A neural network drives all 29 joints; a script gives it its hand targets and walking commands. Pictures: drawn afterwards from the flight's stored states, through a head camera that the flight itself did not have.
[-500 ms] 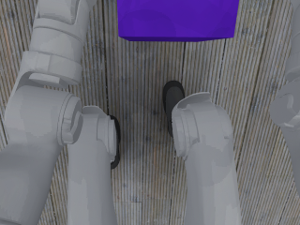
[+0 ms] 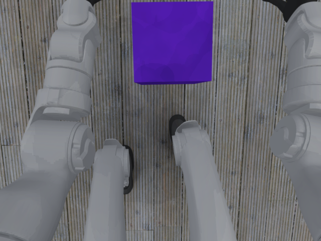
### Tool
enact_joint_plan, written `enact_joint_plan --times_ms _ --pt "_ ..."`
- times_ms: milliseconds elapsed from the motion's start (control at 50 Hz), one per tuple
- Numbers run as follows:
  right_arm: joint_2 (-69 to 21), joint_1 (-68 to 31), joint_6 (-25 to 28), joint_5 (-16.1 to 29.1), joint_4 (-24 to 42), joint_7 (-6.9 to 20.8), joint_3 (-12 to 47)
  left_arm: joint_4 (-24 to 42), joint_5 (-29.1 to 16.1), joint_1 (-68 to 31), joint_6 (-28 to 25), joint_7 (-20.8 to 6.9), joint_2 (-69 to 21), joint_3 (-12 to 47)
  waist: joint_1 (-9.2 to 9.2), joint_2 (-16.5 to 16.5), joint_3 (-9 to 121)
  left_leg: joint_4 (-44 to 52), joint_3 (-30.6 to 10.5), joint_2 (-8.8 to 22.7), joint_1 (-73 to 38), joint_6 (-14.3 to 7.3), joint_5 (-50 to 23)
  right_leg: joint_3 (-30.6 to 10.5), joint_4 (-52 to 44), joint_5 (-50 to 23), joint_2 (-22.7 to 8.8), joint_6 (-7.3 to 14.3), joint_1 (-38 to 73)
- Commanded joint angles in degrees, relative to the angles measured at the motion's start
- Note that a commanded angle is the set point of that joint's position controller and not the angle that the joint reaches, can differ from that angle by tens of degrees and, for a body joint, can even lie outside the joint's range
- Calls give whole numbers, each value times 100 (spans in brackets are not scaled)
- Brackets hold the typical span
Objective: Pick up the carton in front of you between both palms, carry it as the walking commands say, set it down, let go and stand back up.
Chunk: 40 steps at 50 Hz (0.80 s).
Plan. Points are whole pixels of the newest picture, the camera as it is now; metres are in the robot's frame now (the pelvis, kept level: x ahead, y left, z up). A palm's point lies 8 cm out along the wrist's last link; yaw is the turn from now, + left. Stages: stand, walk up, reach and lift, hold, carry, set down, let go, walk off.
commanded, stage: set down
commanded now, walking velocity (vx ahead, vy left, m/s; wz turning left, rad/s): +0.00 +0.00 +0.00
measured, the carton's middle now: (169, 52) +0.50 -0.14 -0.40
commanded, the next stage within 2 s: let go in 0.32 s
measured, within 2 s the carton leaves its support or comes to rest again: neither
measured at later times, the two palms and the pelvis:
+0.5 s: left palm out of the picture +0.54 +0.04 +0.03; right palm out of the picture +0.47 -0.35 +0.02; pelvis +0.03 -0.02 +0.13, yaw -2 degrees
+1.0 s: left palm out of the picture +0.39 +0.14 +0.13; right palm out of the picture +0.30 -0.29 +0.14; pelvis +0.08 -0.01 +0.22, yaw -6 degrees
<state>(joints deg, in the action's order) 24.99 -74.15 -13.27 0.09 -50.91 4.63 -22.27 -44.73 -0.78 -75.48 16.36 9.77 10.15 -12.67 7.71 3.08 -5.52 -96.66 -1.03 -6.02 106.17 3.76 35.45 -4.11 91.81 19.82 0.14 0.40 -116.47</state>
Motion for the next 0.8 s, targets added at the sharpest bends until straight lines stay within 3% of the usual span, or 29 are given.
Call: enact_joint_plan --times_ms 0,140,380,500,600,780 --pt "1059 -1299 50 88 902 54 -108 1093 62 -1482 -23 28 412 41 416 -185 7322 1538 728 -391 -1167 123 -951 819 -738 -2760 294 -213 6802" --pt "799 -882 57 86 807 175 -70 1006 204 -929 -32 -100 301 -110 236 -286 6899 2395 655 -281 -1231 102 -1052 622 -1597 -2989 253 -190 7485" --pt "400 -97 288 -558 659 274 -267 664 612 49 -288 -277 17 -449 119 -328 6261 3754 560 -151 -2001 127 -1377 479 -2890 -2976 183 -164 8432" --pt "328 1339 305 -792 1385 428 79 1502 885 1625 -310 -163 -333 -334 67 -548 6673 4428 534 -172 -2810 116 -1782 381 -3406 -3617 176 -37 9970" --pt "177 2542 471 -603 2096 427 462 2225 833 2802 -566 -222 -400 -63 53 -735 6075 4961 430 -103 -3083 39 -1662 105 -3970 -3732 92 4 10911" --pt "-432 4873 938 -164 2298 309 1022 1806 764 4862 -1157 -564 -261 104 -316 -712 4533 5635 313 91 -4072 -125 -1405 -295 -4935 -2744 -95 -90 11234"
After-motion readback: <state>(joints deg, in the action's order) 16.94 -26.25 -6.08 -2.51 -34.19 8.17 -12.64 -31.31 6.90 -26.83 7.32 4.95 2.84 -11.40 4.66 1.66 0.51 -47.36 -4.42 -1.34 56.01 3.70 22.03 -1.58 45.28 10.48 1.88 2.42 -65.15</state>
